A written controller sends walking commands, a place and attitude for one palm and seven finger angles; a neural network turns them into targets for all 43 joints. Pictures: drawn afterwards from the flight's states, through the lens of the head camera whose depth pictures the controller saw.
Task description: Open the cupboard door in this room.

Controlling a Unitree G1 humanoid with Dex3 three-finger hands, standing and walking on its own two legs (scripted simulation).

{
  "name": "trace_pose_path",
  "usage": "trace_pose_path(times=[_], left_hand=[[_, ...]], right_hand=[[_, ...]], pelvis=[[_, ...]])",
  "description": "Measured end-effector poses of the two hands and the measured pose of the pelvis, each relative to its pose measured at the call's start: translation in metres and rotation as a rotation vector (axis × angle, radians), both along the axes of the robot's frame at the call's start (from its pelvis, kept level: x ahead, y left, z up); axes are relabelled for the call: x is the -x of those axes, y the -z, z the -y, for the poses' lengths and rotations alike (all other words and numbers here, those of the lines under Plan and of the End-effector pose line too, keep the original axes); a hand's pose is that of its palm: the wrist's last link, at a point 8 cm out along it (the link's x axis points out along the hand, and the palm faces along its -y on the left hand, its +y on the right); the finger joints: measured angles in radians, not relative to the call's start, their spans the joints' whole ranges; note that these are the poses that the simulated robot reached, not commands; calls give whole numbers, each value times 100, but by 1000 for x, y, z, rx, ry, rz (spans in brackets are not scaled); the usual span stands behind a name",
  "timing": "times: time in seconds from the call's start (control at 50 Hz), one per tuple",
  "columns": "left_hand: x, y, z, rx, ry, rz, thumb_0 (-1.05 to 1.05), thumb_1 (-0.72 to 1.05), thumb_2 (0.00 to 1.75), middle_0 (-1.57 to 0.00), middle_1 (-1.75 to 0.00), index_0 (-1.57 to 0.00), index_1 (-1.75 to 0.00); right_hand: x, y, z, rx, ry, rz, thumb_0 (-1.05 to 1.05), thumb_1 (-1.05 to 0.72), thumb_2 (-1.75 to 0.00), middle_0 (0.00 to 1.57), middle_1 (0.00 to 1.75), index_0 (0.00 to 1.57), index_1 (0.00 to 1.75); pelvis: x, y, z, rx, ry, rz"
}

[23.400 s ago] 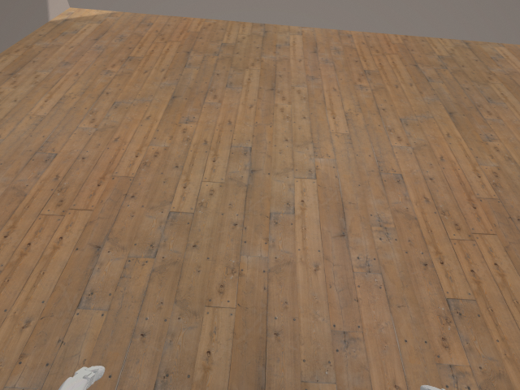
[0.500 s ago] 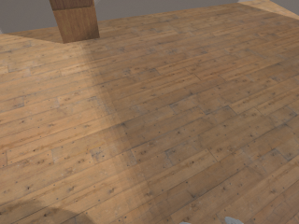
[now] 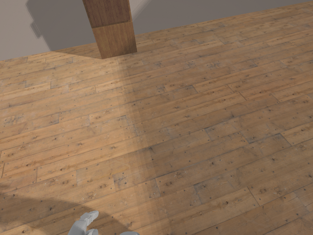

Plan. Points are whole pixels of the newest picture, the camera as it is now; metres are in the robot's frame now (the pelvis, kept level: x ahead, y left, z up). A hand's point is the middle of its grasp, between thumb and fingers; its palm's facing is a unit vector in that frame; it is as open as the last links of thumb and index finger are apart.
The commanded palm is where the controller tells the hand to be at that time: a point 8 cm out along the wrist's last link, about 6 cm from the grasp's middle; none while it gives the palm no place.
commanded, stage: turn or walk to find it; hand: left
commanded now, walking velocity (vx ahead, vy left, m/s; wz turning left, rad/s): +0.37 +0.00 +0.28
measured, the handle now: out of the picture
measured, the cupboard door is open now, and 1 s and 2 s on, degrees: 0 0 0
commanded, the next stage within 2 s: stand and wait in 1.82 s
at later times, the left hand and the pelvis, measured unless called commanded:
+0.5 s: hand out of the picture +0.06 +0.17 -0.17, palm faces +0.26 -0.96 -0.12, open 7.4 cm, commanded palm none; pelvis +0.21 +0.05 -0.01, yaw +8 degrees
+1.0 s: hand (105, 122) +0.56 +0.25 -0.15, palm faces +0.06 -0.98 -0.20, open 7.4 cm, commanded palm none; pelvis +0.43 +0.05 +0.00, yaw +9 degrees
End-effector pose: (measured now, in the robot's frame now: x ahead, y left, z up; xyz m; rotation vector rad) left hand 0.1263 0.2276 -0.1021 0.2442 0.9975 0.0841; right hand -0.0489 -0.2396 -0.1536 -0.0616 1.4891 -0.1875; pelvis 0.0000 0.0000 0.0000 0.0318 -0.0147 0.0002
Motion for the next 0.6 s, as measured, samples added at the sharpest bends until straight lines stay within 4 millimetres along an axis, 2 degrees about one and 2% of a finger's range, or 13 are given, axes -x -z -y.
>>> trace_pose_path(times=[0.06, 0.1, 0.2, 0.3, 0.4, 0.44, 0.48, 0.52, 0.56, 0.6], left_hand=[[24, 2, 5, 5, -76, -93, 0, 90, 90, -20, -30, -20, -30], [40, 2, 1, -7, -145, -146, 0, 92, 90, -21, -30, -20, -30], [83, 11, 4, 5, -255, -308, 0, 93, 90, -20, -30, -20, -30], [114, 20, 20, 69, -344, -482, 0, 92, 90, -20, -30, -20, -30], [122, 30, 30, 156, -420, -634, 0, 91, 90, -20, -30, -20, -30], [115, 38, 26, 188, -431, -685, 0, 91, 90, -20, -30, -20, -30], [95, 42, 16, 203, -428, -695, 0, 90, 90, -20, -30, -20, -30], [61, 44, -1, 194, -411, -649, 1, 90, 90, -20, -30, -20, -30], [18, 45, -21, 174, -383, -570, 1, 90, 90, -20, -30, -20, -30], [-31, 44, -41, 151, -346, -479, 1, 90, 90, -20, -30, -20, -30]], right_hand=[[-56, -8, 15, 11, -42, 77, 1, -91, -90, 20, 30, 20, 30], [-95, -13, 21, 18, -72, 127, 1, -91, -90, 19, 30, 20, 30], [-189, -22, 18, 23, -156, 220, 1, -91, -90, 19, 30, 20, 30], [-280, -24, -12, 5, -260, 281, 1, -91, -90, 19, 30, 19, 30], [-370, -20, -64, -16, -373, 342, 1, -91, -90, 19, 30, 20, 30], [-400, -15, -84, -13, -389, 388, 1, -91, -90, 19, 30, 20, 30], [-416, -15, -97, -11, -381, 416, 1, -91, -90, 19, 30, 20, 30], [-420, -18, -104, -9, -353, 408, 1, -91, -90, 19, 30, 20, 30], [-416, -23, -106, 1, -316, 381, 0, -91, -90, 20, 30, 20, 30], [-420, -33, -96, 45, -255, 396, -3, -94, -90, 20, 30, 21, 30]], pelvis=[[-22, -9, 7, -3, -24, 4], [-37, -12, 11, -1, -42, 3], [-77, -14, 13, 13, -80, 0], [-118, -9, 2, 31, -113, -5], [-164, 4, -23, 41, -134, -10], [-185, 13, -38, 47, -138, -7], [-199, 15, -49, 44, -142, 5], [-214, 10, -57, 44, -132, 16], [-228, 3, -63, 43, -129, 22], [-242, -3, -68, 40, -130, 23]])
